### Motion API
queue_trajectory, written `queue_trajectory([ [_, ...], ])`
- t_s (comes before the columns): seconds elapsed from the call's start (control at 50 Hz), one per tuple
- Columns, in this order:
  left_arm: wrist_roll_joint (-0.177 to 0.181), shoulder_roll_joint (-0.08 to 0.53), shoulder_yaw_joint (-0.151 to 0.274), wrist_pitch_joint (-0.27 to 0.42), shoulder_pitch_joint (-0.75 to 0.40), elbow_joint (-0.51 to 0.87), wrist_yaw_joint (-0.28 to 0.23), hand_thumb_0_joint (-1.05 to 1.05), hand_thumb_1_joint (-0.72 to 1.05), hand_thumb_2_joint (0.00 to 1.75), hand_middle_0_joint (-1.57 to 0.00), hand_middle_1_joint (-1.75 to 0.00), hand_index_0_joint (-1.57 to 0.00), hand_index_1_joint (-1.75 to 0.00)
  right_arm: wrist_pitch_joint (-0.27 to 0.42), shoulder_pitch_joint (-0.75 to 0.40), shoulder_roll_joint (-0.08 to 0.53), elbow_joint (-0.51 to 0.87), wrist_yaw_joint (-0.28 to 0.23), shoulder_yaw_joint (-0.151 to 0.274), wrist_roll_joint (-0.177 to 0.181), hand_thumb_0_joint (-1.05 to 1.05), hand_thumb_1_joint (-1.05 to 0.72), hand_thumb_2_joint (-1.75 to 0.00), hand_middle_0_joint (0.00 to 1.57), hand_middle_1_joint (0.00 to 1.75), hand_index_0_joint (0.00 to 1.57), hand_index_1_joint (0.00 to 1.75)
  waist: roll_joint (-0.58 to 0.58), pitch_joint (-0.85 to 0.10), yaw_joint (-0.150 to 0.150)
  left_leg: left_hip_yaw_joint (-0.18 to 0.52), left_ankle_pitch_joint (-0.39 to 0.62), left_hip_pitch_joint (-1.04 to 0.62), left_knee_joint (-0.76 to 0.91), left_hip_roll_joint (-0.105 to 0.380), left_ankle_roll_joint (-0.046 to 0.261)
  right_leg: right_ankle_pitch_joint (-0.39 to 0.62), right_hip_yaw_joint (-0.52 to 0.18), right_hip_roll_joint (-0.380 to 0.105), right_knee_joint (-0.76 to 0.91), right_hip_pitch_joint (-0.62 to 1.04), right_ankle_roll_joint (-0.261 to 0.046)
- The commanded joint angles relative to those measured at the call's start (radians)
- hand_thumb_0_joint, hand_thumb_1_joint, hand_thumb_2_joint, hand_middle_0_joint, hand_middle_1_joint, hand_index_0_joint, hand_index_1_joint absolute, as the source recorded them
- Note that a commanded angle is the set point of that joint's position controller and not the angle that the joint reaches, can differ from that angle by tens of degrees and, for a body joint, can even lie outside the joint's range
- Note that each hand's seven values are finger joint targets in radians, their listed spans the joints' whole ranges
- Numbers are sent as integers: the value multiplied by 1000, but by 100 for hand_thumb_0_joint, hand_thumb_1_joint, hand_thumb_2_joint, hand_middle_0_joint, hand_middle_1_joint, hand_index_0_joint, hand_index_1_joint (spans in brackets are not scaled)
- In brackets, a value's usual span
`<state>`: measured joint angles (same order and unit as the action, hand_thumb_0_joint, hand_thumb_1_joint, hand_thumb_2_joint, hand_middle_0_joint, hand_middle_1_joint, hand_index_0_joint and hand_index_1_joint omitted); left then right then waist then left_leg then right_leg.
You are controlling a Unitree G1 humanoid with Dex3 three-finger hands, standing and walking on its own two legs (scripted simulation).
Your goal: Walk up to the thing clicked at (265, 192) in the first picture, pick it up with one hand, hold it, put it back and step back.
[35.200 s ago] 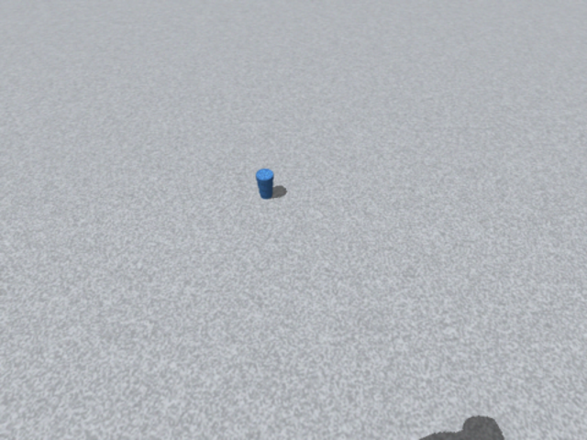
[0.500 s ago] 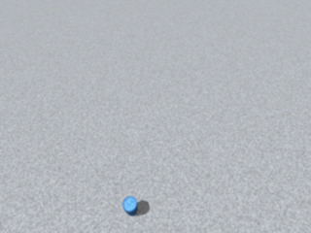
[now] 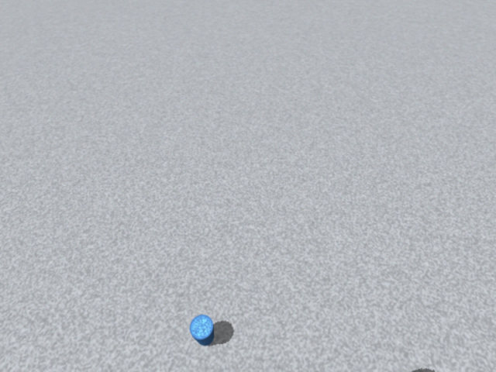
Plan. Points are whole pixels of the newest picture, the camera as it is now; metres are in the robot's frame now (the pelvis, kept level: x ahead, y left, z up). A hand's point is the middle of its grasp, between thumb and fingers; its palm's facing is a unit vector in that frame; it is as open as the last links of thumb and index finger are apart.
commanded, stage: stand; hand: left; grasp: from the side
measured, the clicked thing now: (203, 332) +0.37 +0.19 -0.71
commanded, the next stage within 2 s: step back in 0.86 s
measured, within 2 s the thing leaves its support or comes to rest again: neither
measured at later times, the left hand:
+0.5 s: hand out of the picture +0.08 +0.25 -0.15, palm faces +0.01 -0.94 -0.34, open 7.3 cm
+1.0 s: hand out of the picture +0.09 +0.26 -0.16, palm faces +0.02 -0.93 -0.36, open 7.3 cm
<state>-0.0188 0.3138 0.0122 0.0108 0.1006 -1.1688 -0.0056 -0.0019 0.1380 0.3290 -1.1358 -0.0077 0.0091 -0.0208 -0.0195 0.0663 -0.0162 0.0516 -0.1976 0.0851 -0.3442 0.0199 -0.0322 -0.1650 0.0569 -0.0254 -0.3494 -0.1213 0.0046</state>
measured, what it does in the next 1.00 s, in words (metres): stands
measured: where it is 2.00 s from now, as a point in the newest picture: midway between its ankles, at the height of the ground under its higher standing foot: outside the picture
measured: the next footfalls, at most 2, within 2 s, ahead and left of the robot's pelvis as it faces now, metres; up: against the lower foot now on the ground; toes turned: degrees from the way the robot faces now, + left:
right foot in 1.58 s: -0.06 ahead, -0.03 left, +0.00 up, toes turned +0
left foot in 1.94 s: -0.14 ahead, +0.22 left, +0.00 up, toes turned -5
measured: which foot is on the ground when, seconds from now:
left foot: down 0.00-1.00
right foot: down 0.00-1.00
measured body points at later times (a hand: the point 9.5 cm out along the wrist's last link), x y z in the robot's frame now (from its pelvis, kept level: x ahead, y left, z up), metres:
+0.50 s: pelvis +0.01 +0.00 +0.00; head +0.02 -0.01 +0.45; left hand +0.08 +0.29 -0.13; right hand +0.08 -0.30 -0.14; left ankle +0.00 +0.14 -0.75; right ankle +0.02 -0.12 -0.75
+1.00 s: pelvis -0.01 +0.01 -0.01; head +0.04 +0.00 +0.44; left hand +0.09 +0.31 -0.13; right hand +0.08 -0.31 -0.14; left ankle -0.02 +0.13 -0.73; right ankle +0.02 -0.12 -0.75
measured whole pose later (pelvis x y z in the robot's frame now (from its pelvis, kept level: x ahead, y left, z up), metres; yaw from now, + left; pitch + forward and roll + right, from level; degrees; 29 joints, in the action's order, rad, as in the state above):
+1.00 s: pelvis -0.01 +0.01 -0.01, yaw -1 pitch -2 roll +0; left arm -0.01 0.34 0.07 0.00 0.07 -1.06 -0.01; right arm -0.03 0.07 0.38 -1.05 0.01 0.03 0.00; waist -0.02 0.14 -0.01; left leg 0.05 -0.37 0.27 -0.69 -0.01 0.01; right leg -0.20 0.04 -0.03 -0.44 -0.22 -0.01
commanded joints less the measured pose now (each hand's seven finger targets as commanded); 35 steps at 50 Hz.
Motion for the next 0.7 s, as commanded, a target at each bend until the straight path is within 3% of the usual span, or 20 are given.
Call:
queue_trajectory([
  [0.0, 1, 225, 38, 20, -42, 51, -16, 0, 90, 90, -20, -30, -20, -30, 16, -26, 190, 57, -14, 30, 2, 0, -90, -90, 20, 30, 20, 30, 20, -43, 3, 59, 84, 75, 72, 86, 42, 34, -100, -107, 71, 45, -14],
  [0.1, 2, 223, 39, 18, -44, 50, -12, 0, 90, 90, -20, -30, -20, -30, 17, -29, 195, 55, -13, 29, 4, 0, -90, -90, 20, 30, 20, 30, 12, -39, 5, 59, 60, 81, 78, 88, 42, 16, -104, -105, 75, 44, -13],
  [0.22, 4, 219, 38, 21, -45, 56, -13, 0, 90, 90, -20, -30, -20, -30, 23, -37, 203, 57, -13, 31, 3, 0, -90, -90, 20, 30, 20, 30, 16, -89, 7, 53, 150, 37, 65, 96, 44, 152, -101, -115, 57, 72, -17],
  [0.28, 7, 220, 38, 21, -46, 56, -13, 0, 90, 90, -20, -30, -20, -30, 23, -40, 204, 57, -14, 29, 4, 0, -90, -90, 20, 30, 20, 30, 13, -90, 6, 51, 160, 36, 70, 96, 44, 168, -97, -115, 53, 79, -17],
  [0.48, 5, 226, 40, 18, -45, 58, -10, 0, 90, 90, -20, -30, -20, -30, 20, -47, 206, 57, -11, 30, 5, 0, -90, -90, 20, 30, 20, 30, 16, -54, 4, 55, 98, 57, 87, 94, 40, 62, -96, -106, 71, 51, -16],
  [0.56, 5, 227, 39, 22, -42, 63, -9, 0, 90, 90, -20, -30, -20, -30, 23, -41, 207, 61, -10, 29, 4, 0, -90, -90, 20, 30, 20, 30, 16, -77, 10, 50, 145, 41, 79, 97, 38, 140, -101, -113, 61, 62, -19],
  [0.68, 5, 230, 40, 21, -42, 66, -8, 0, 90, 90, -20, -30, -20, -30, 21, -49, 207, 64, -10, 28, 5, 0, -90, -90, 20, 30, 20, 30, 23, -77, 10, 52, 137, 35, 76, 98, 39, 129, -98, -111, 59, 55, -20],
])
